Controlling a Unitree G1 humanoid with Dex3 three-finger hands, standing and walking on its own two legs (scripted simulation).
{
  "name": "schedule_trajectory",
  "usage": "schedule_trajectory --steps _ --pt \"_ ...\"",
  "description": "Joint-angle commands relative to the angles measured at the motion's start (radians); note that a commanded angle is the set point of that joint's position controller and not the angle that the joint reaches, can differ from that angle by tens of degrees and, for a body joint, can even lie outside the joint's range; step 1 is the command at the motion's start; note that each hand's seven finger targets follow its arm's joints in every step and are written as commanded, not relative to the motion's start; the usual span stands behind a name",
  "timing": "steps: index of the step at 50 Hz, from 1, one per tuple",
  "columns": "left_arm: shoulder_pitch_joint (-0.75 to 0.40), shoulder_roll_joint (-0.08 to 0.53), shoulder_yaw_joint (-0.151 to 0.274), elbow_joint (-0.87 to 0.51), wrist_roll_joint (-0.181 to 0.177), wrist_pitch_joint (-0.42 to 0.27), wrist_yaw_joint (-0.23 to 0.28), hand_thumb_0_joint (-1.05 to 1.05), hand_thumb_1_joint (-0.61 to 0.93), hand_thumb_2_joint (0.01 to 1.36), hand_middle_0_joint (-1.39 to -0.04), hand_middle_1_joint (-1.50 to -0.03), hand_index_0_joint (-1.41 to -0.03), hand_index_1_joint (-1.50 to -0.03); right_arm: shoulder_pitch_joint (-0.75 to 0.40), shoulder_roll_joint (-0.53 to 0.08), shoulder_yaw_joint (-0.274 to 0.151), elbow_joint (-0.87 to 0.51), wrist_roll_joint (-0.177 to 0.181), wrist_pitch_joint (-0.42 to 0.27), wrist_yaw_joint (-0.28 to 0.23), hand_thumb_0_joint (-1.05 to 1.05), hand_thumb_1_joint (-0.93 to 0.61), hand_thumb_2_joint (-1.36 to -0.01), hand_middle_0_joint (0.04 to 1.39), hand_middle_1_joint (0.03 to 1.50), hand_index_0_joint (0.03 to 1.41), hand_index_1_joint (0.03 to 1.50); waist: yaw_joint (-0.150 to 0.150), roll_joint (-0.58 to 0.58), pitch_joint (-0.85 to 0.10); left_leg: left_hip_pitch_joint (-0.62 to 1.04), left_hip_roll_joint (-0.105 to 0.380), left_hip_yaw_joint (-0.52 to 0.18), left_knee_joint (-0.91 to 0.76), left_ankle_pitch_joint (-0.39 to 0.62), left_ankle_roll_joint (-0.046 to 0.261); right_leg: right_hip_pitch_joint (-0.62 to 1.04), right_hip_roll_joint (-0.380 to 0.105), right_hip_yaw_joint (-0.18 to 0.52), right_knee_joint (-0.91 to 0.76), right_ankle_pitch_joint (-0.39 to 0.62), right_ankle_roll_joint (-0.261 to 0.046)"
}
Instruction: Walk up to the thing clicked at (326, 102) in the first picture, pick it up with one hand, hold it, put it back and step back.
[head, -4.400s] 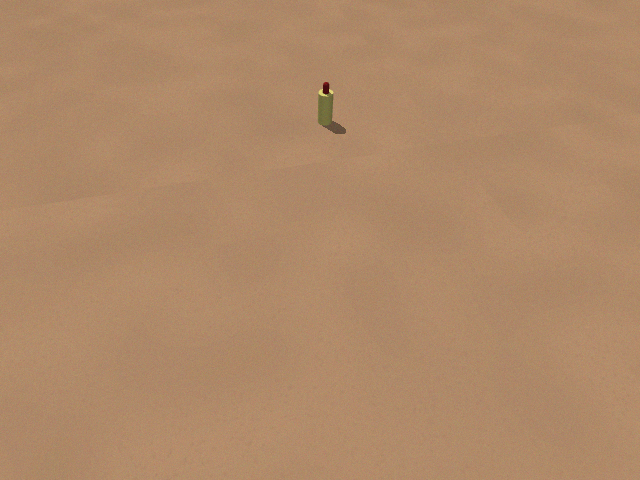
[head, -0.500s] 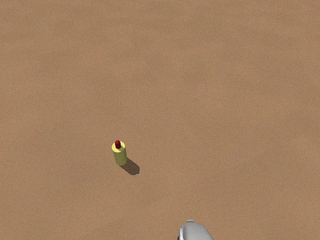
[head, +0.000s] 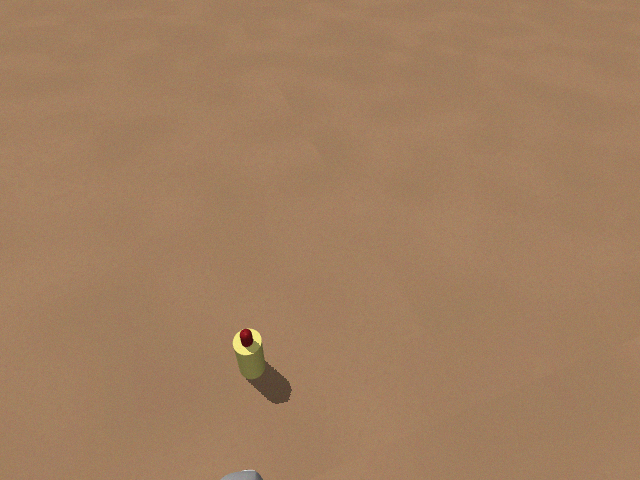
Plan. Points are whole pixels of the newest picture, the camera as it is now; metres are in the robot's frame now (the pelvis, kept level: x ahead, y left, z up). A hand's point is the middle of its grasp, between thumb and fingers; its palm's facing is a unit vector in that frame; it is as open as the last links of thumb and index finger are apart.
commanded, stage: walk up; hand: left
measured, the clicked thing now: (249, 350) +0.56 +0.19 -0.63
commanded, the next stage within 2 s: stand in 2.00 s
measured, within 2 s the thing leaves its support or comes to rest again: neither
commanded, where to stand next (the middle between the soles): +0.20 -0.01 m, yaw -1 degrees
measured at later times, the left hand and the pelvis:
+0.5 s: hand (145, 427) +0.21 +0.25 -0.13, palm faces -0.07 -0.92 -0.39, open 7.4 cm; pelvis +0.10 -0.01 +0.00, yaw -1 degrees
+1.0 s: hand (135, 438) +0.20 +0.26 -0.14, palm faces -0.03 -0.94 -0.34, open 7.4 cm; pelvis +0.15 +0.00 +0.02, yaw -1 degrees
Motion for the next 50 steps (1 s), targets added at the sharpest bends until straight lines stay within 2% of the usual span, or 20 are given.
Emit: schedule_trajectory --steps 1,3,6,10,14,17,18,19,20,22,24,28,30,31,32,33,34,38,41,50 --pt "-0.064 0.197 0.053 -0.087 -0.011 -0.012 0.028 0.000 0.900 0.900 -0.200 -0.300 -0.200 -0.300 0.189 -0.359 -0.100 -0.050 0.018 -0.035 -0.035 0.000 -0.900 -0.900 0.200 0.300 0.200 0.300 -0.120 0.232 0.001 0.341 0.402 -0.768 -0.451 -0.549 0.253 -0.563 0.062 0.116 0.490 -0.153 -0.036" --pt "-0.043 0.216 0.051 -0.046 -0.017 -0.015 0.028 0.000 0.900 0.900 -0.200 -0.300 -0.200 -0.300 0.090 -0.286 -0.074 -0.074 0.023 -0.037 -0.043 0.000 -0.900 -0.900 0.200 0.300 0.200 0.300 -0.061 0.092 0.044 0.272 0.318 -0.528 -0.390 -0.273 0.233 -0.502 0.010 0.168 0.486 -0.022 -0.025" --pt "0.016 0.199 0.057 0.001 -0.018 -0.009 0.014 0.000 0.900 0.900 -0.200 -0.300 -0.200 -0.300 0.062 -0.250 -0.055 -0.075 0.020 -0.046 -0.050 0.000 -0.900 -0.900 0.200 0.300 0.200 0.300 -0.030 0.165 0.021 0.200 0.229 -0.271 -0.348 0.005 0.195 -0.358 -0.022 0.117 0.354 0.048 0.001" --pt "-0.052 0.150 0.049 -0.018 -0.010 0.003 0.005 0.000 0.900 0.900 -0.200 -0.300 -0.200 -0.300 0.061 -0.246 -0.050 -0.089 0.015 -0.040 -0.057 0.000 -0.900 -0.900 0.200 0.300 0.200 0.300 -0.044 0.167 0.025 0.181 0.224 -0.171 -0.304 0.247 0.224 -0.281 -0.018 0.059 0.183 0.080 0.019" --pt "-0.072 0.108 0.044 -0.011 -0.016 0.003 0.025 0.000 0.900 0.900 -0.200 -0.300 -0.200 -0.300 0.025 -0.217 -0.026 -0.087 0.023 -0.016 -0.069 0.000 -0.900 -0.900 0.200 0.300 0.200 0.300 -0.028 0.160 -0.036 0.146 0.187 -0.082 -0.139 0.580 0.185 -0.110 0.046 -0.001 0.025 0.194 0.006" --pt "-0.041 0.133 0.050 0.024 -0.010 -0.008 0.041 0.000 0.900 0.900 -0.200 -0.300 -0.200 -0.300 0.000 -0.178 -0.005 -0.082 0.042 0.004 -0.076 0.000 -0.900 -0.900 0.200 0.300 0.200 0.300 0.008 0.070 -0.094 0.088 0.107 -0.039 0.041 0.373 0.100 0.079 0.070 0.006 -0.164 0.361 -0.030" --pt "0.011 0.211 0.076 0.011 -0.003 -0.016 0.038 0.000 0.900 0.900 -0.200 -0.300 -0.200 -0.300 0.051 -0.136 0.005 -0.097 0.046 0.001 -0.070 0.000 -0.900 -0.900 0.200 0.300 0.200 0.300 0.023 -0.093 -0.152 -0.013 0.053 -0.013 0.185 0.113 0.079 0.209 -0.037 0.174 -0.196 0.282 -0.068" --pt "0.009 0.268 0.087 -0.005 -0.008 -0.021 0.039 0.000 0.900 0.900 -0.200 -0.300 -0.200 -0.300 0.089 -0.087 0.026 -0.097 0.040 0.007 -0.068 0.000 -0.900 -0.900 0.200 0.300 0.200 0.300 0.014 -0.231 -0.165 -0.130 -0.040 0.014 0.350 -0.308 0.038 0.225 -0.286 0.520 -0.321 0.174 -0.171" --pt "-0.014 0.305 0.090 -0.006 -0.012 -0.016 0.037 0.000 0.900 0.900 -0.200 -0.300 -0.200 -0.300 0.047 -0.182 -0.008 -0.072 0.028 0.024 -0.082 0.000 -0.900 -0.900 0.200 0.300 0.200 0.300 0.034 -0.198 -0.119 -0.169 -0.040 -0.041 0.444 -0.446 0.040 0.158 -0.344 0.627 -0.349 0.065 -0.278" --pt "-0.065 0.260 0.075 -0.018 -0.017 -0.006 0.043 0.000 0.900 0.900 -0.200 -0.300 -0.200 -0.300 0.024 -0.204 -0.016 -0.042 0.029 0.028 -0.082 0.000 -0.900 -0.900 0.200 0.300 0.200 0.300 0.020 -0.123 -0.025 -0.188 0.007 -0.100 0.441 -0.362 0.030 0.051 -0.274 0.500 -0.365 -0.009 -0.253" --pt "-0.126 0.237 0.063 -0.023 -0.008 -0.004 0.044 0.000 0.900 0.900 -0.200 -0.300 -0.200 -0.300 0.073 -0.193 -0.015 0.002 0.027 0.024 -0.074 0.000 -0.900 -0.900 0.200 0.300 0.200 0.300 -0.015 -0.164 -0.024 -0.131 0.015 -0.065 0.348 -0.288 0.018 -0.012 -0.197 0.354 -0.349 -0.007 -0.204" --pt "-0.169 0.206 0.054 -0.025 0.004 0.009 0.038 0.000 0.900 0.900 -0.200 -0.300 -0.200 -0.300 0.064 -0.147 -0.005 0.041 0.018 0.016 -0.063 0.000 -0.900 -0.900 0.200 0.300 0.200 0.300 -0.017 -0.169 -0.064 0.058 -0.024 -0.007 0.076 -0.200 0.007 -0.107 -0.145 0.224 -0.275 0.109 -0.177" --pt "-0.214 0.169 0.038 -0.018 -0.011 0.027 0.034 0.000 0.900 0.900 -0.200 -0.300 -0.200 -0.300 0.093 -0.147 -0.010 0.080 0.008 0.007 -0.073 0.000 -0.900 -0.900 0.200 0.300 0.200 0.300 -0.052 -0.099 -0.081 0.221 -0.047 0.008 -0.071 -0.042 0.008 -0.228 -0.124 0.180 -0.169 0.028 -0.126" --pt "-0.216 0.127 0.021 -0.013 -0.019 0.035 0.033 0.000 0.900 0.900 -0.200 -0.300 -0.200 -0.300 0.070 -0.166 -0.015 0.078 -0.001 0.004 -0.079 0.000 -0.900 -0.900 0.200 0.300 0.200 0.300 -0.058 -0.028 -0.059 0.245 -0.006 -0.068 -0.157 -0.058 0.022 -0.298 -0.092 0.155 -0.125 -0.057 -0.084" --pt "-0.210 0.071 0.006 -0.013 -0.028 0.043 0.031 0.000 0.900 0.900 -0.200 -0.300 -0.200 -0.300 0.022 -0.217 -0.019 0.058 -0.010 -0.003 -0.083 0.000 -0.900 -0.900 0.200 0.300 0.200 0.300 -0.037 0.125 -0.033 0.184 0.151 -0.342 -0.308 -0.243 0.061 -0.339 -0.012 0.118 -0.025 -0.109 -0.029" --pt "-0.195 0.122 0.019 0.018 -0.030 0.052 0.039 0.000 0.900 0.900 -0.200 -0.300 -0.200 -0.300 -0.075 -0.287 -0.023 0.028 0.003 -0.003 -0.081 0.000 -0.900 -0.900 0.200 0.300 0.200 0.300 -0.027 0.189 0.020 -0.013 0.307 -0.530 -0.445 -0.505 0.166 -0.241 0.052 0.067 0.112 -0.128 -0.002" --pt "-0.193 0.168 0.034 0.045 -0.022 0.054 0.041 0.000 0.900 0.900 -0.200 -0.300 -0.200 -0.300 -0.140 -0.277 -0.023 0.022 0.005 0.001 -0.079 0.000 -0.900 -0.900 0.200 0.300 0.200 0.300 -0.011 0.116 0.077 -0.108 0.302 -0.500 -0.441 -0.523 0.196 -0.167 0.020 0.095 0.158 -0.101 0.000" --pt "-0.122 0.127 0.025 0.132 -0.022 0.032 0.037 0.000 0.900 0.900 -0.200 -0.300 -0.200 -0.300 -0.183 -0.207 0.009 0.048 0.012 0.000 -0.073 0.000 -0.900 -0.900 0.200 0.300 0.200 0.300 0.023 0.154 -0.025 0.006 0.147 -0.213 -0.254 -0.118 0.091 0.014 0.041 0.060 -0.116 0.127 -0.004" --pt "-0.219 0.161 0.018 0.129 -0.016 0.018 0.040 0.000 0.900 0.900 -0.200 -0.300 -0.200 -0.300 -0.146 -0.158 0.027 0.074 0.025 0.010 -0.071 0.000 -0.900 -0.900 0.200 0.300 0.200 0.300 -0.022 0.059 -0.058 0.059 0.072 -0.144 -0.221 -0.109 0.034 0.027 -0.025 0.184 -0.223 0.183 -0.028" --pt "-0.261 0.145 -0.006 0.201 -0.028 0.012 0.043 0.000 0.900 0.900 -0.200 -0.300 -0.200 -0.300 -0.211 -0.157 0.029 0.149 0.033 0.013 -0.077 0.000 -0.900 -0.900 0.200 0.300 0.200 0.300 -0.028 -0.010 -0.106 0.236 0.072 -0.103 -0.228 0.149 0.030 0.050 -0.049 0.155 -0.281 0.419 -0.016"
